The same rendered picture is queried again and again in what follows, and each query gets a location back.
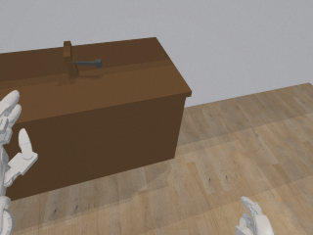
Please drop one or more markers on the tap lever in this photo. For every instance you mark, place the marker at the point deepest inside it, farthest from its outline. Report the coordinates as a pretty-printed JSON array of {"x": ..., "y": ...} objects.
[{"x": 98, "y": 63}]

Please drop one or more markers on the robot right hand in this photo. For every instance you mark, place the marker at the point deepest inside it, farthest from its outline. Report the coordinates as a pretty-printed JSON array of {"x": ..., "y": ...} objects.
[{"x": 258, "y": 224}]

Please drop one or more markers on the robot left forearm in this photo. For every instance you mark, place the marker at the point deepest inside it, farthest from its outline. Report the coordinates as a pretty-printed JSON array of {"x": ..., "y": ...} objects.
[{"x": 7, "y": 221}]

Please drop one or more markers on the counter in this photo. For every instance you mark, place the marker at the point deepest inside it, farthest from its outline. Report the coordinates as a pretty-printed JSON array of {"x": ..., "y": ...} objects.
[{"x": 86, "y": 123}]

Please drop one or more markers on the robot left hand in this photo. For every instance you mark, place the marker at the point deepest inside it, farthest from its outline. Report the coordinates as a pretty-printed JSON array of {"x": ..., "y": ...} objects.
[{"x": 10, "y": 111}]

